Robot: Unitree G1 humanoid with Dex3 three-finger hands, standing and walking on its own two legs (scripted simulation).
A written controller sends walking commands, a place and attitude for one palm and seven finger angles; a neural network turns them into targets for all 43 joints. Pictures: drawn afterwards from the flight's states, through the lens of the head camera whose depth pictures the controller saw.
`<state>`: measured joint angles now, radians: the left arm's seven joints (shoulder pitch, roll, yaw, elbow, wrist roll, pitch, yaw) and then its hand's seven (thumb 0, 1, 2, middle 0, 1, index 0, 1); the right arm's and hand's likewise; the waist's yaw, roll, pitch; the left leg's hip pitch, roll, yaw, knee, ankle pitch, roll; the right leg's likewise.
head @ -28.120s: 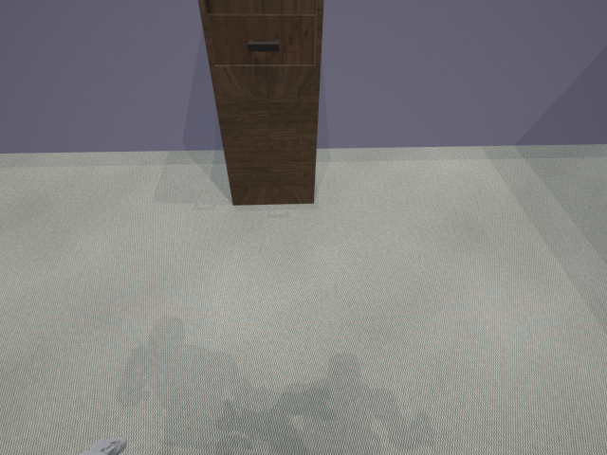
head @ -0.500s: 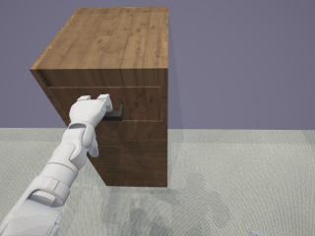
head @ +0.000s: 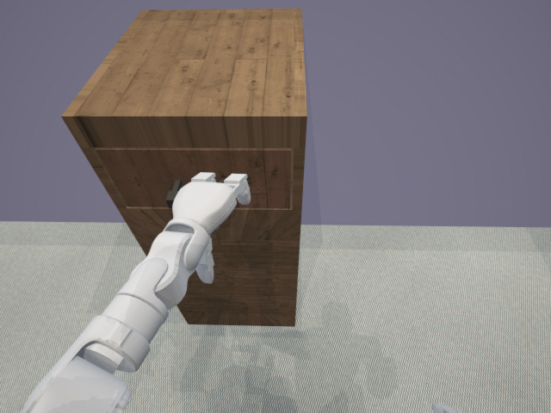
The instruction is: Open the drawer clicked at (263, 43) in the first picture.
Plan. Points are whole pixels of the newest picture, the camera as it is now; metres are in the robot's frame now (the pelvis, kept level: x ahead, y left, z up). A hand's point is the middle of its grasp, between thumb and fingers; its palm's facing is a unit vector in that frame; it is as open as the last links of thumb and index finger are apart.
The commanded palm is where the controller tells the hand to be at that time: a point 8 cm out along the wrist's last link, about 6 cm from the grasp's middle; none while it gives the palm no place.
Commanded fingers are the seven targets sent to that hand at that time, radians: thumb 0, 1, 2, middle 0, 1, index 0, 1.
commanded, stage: re-aim the fingers above the handle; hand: left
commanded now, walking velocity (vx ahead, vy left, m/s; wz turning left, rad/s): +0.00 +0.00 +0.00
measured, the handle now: (198, 192) +0.50 +0.17 +0.01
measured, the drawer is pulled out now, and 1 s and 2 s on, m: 0.00 0.00 0.00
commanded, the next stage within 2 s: lower the fingers behind the handle in 0.74 s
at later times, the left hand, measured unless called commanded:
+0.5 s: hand (219, 218) +0.39 +0.10 +0.07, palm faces -0.03 -0.10 -0.99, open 14.0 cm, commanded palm +0.40 +0.14 +0.13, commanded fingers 0.00 -0.50 0.30 -0.30 -1.20 -0.30 -1.20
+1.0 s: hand (194, 225) +0.39 +0.15 +0.04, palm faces -0.12 -0.04 -0.99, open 13.8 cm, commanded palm +0.39 +0.15 +0.11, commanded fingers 0.00 -0.50 0.30 -0.30 -1.20 -0.30 -1.20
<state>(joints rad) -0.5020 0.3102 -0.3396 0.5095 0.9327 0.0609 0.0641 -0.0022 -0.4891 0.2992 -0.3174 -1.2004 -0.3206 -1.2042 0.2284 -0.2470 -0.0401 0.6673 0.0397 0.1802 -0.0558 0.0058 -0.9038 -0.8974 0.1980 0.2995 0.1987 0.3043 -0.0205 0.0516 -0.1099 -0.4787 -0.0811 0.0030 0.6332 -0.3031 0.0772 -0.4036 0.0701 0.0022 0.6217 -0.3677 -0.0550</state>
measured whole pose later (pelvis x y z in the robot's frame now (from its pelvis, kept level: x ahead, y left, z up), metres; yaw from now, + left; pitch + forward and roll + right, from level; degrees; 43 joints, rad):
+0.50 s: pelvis -0.01 -0.01 +0.00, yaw +1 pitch +8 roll +0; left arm -0.55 0.32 -0.37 0.48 0.93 0.01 0.11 0.00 -0.49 0.30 -0.32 -1.20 -0.28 -1.21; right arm 0.24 -0.28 -0.06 0.70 0.04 0.13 -0.07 0.01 -0.90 -0.90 0.20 0.30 0.20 0.30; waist 0.00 0.06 -0.11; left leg -0.49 -0.09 -0.02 0.65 -0.30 0.07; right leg -0.41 0.07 -0.02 0.64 -0.37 -0.06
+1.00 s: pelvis +0.00 -0.04 +0.00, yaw -1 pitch +9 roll +1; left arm -0.47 0.41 -0.19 0.60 0.99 0.01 0.10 0.00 -0.49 0.30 -0.30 -1.20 -0.32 -1.22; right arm 0.25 -0.27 -0.05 0.64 0.04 0.18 -0.08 0.00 -0.90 -0.90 0.20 0.30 0.20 0.30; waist -0.02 0.04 -0.10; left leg -0.47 -0.04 0.01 0.60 -0.29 0.03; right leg -0.40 0.11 0.01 0.59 -0.34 -0.10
